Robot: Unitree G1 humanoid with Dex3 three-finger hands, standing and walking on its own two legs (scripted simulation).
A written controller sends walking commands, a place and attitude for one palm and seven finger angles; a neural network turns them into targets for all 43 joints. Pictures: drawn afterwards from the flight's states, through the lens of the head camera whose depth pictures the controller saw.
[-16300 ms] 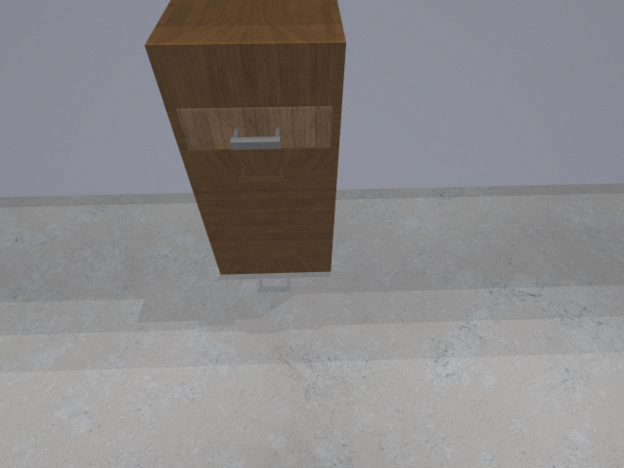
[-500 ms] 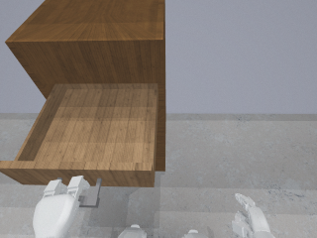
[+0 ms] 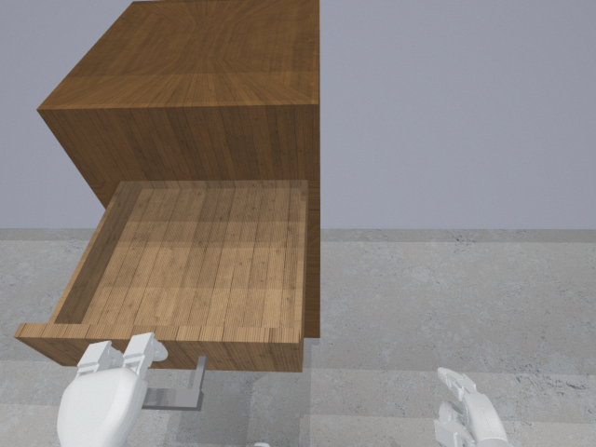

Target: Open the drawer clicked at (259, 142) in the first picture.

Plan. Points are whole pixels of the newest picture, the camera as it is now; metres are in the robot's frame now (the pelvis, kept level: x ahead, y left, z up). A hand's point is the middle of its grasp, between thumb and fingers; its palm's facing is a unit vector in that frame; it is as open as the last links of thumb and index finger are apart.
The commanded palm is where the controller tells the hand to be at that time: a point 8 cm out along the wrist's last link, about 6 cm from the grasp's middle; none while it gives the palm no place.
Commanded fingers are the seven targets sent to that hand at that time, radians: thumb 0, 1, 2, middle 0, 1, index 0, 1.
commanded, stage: lift the hand off the handle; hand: left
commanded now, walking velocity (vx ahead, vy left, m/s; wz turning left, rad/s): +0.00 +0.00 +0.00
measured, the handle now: (160, 381) +0.21 +0.22 -0.05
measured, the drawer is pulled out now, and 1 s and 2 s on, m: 0.30 0.30 0.30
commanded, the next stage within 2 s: draw the hand back to the body in 1.46 s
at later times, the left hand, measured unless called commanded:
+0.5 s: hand (121, 406) +0.17 +0.23 +0.03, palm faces +0.02 -0.14 -0.99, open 13.8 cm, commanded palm +0.15 +0.22 +0.09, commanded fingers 0.00 -0.50 0.30 -0.30 -1.20 -0.30 -1.20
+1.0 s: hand (100, 396) +0.17 +0.23 +0.07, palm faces +0.04 -0.13 -0.99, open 13.8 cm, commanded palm +0.14 +0.23 +0.13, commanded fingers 0.00 -0.50 0.30 -0.30 -1.20 -0.30 -1.20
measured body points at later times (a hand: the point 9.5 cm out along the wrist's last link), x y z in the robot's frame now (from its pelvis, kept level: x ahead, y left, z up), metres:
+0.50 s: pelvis +0.01 +0.01 +0.01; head +0.03 -0.02 +0.45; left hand +0.16 +0.23 +0.08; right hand +0.21 -0.20 -0.08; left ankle +0.00 +0.12 -0.68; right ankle -0.01 -0.10 -0.68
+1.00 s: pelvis +0.01 +0.01 +0.02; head +0.02 -0.03 +0.47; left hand +0.16 +0.24 +0.12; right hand +0.21 -0.22 -0.07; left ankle +0.00 +0.12 -0.68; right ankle -0.01 -0.10 -0.68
